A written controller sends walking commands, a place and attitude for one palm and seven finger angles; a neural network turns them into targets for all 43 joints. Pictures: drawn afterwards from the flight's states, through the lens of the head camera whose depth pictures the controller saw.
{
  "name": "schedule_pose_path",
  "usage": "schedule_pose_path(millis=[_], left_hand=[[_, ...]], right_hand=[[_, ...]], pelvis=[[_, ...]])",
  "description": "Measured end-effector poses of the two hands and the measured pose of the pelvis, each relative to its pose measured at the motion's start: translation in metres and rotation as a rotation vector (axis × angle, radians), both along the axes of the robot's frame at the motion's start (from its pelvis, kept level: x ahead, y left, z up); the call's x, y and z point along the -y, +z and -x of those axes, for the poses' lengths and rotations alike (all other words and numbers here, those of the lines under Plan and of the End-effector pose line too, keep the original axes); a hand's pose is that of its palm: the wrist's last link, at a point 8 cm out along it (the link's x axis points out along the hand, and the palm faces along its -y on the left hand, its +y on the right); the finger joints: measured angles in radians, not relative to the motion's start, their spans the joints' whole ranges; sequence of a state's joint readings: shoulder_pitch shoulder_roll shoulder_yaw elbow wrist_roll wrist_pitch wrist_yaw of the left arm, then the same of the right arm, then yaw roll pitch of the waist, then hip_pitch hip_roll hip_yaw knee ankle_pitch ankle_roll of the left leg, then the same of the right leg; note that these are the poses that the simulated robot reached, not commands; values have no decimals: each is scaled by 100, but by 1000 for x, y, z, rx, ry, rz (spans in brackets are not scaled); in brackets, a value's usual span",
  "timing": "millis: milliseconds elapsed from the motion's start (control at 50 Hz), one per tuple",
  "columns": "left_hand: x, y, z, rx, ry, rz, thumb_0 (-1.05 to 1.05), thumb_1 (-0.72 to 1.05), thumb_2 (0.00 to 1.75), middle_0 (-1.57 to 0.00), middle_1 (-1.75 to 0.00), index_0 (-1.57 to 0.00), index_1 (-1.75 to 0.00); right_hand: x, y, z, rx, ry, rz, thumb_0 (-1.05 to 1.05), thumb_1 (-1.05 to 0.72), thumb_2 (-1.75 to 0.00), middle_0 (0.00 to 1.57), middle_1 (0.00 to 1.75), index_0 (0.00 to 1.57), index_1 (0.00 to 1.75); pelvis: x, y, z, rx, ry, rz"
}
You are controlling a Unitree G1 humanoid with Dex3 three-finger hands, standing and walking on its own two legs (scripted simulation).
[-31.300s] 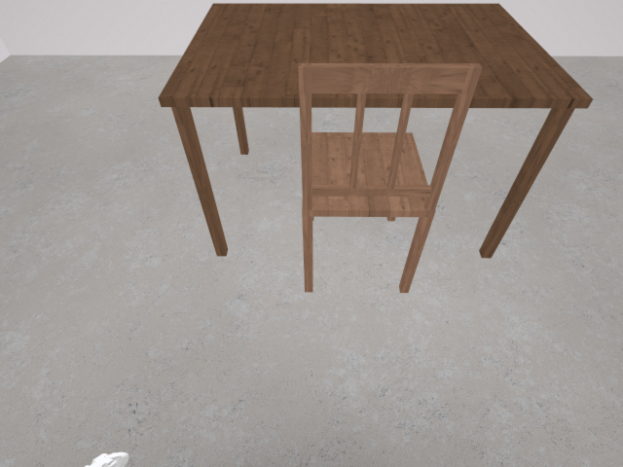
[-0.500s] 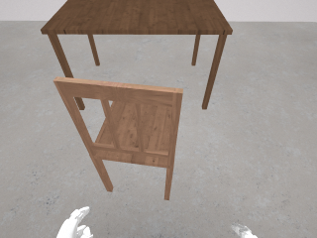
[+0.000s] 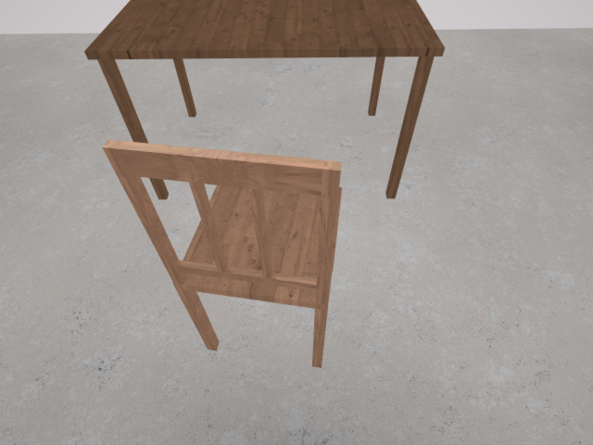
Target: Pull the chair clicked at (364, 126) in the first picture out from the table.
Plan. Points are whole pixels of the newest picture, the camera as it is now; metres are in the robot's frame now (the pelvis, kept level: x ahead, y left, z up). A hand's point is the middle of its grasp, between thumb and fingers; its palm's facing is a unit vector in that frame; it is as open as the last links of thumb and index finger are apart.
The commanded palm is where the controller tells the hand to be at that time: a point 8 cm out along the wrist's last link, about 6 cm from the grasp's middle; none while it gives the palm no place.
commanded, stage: let the arm hang, fingers relaxed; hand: left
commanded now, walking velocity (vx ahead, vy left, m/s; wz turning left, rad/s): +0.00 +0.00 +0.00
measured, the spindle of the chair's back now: (211, 230) +0.52 +0.22 -0.10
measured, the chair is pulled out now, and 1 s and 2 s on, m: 0.60 0.60 0.60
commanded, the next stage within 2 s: look to check the result in 0.38 s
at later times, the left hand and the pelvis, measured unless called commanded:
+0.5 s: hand out of the picture -0.01 +0.14 -0.17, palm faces +0.03 -0.98 -0.18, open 7.4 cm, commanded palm none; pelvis +0.01 -0.02 +0.00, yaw +0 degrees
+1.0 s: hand out of the picture +0.00 +0.13 -0.17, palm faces +0.03 -0.98 -0.18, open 7.4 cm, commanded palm none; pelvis +0.01 -0.03 +0.00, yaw +0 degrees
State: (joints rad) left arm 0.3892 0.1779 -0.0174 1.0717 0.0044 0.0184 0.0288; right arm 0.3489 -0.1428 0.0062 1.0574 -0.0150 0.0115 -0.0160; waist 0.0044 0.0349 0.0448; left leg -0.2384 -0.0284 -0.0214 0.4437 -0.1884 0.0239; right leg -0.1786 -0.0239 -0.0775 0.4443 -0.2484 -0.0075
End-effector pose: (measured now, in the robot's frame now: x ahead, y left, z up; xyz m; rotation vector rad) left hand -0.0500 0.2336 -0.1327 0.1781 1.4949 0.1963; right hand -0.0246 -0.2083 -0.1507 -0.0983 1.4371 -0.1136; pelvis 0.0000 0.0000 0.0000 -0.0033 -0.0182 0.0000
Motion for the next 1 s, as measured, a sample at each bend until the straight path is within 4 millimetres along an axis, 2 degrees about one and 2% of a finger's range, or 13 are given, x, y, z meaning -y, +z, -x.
schedule_pose_path(millis=[120,240,620,1000], left_hand=[[25,-6,-19,50,-7,41,1,91,90,-20,-30,-20,-29],[44,-11,-36,83,-19,71,1,91,90,-20,-30,-20,-29],[50,-9,-42,86,-5,53,1,91,90,-20,-30,-20,-29],[52,-9,-46,95,-10,55,1,91,90,-20,-30,-20,-29]], right_hand=[[-6,-3,0,3,-13,-29,0,-91,-90,20,30,20,30],[-2,-2,0,-2,-25,-22,0,-91,-90,20,30,20,30],[19,-1,-7,-4,-24,2,0,-91,-90,20,30,20,30],[21,-1,-4,-13,-23,-1,0,-91,-90,20,30,20,30]], pelvis=[[6,-1,-1,1,-2,-3],[12,-1,-3,4,-5,-4],[26,0,-7,10,-4,-4],[29,0,-6,12,-5,-3]])
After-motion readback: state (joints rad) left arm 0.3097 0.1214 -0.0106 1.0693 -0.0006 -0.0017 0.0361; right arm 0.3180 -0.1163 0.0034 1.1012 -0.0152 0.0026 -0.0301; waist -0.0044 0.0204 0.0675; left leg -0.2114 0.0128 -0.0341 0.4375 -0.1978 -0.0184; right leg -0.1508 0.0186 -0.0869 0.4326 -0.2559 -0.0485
